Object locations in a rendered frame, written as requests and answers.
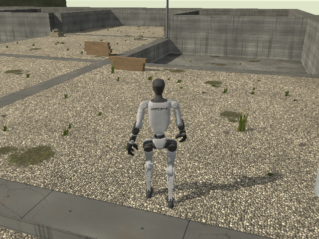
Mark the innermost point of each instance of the robot left forearm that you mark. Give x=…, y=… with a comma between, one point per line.
x=134, y=134

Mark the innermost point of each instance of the robot left shin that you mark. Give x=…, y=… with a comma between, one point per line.
x=148, y=175

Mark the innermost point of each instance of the left robot upper arm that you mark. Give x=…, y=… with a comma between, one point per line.
x=140, y=115

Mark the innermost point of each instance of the left robot thigh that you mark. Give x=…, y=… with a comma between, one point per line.
x=148, y=150

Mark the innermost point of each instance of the right robot upper arm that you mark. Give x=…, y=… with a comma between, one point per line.
x=177, y=113

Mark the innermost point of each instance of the robot right hand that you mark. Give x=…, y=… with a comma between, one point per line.
x=179, y=135

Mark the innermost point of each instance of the robot left hand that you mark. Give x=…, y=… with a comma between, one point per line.
x=129, y=148

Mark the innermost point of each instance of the robot right forearm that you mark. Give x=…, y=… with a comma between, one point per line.
x=182, y=129

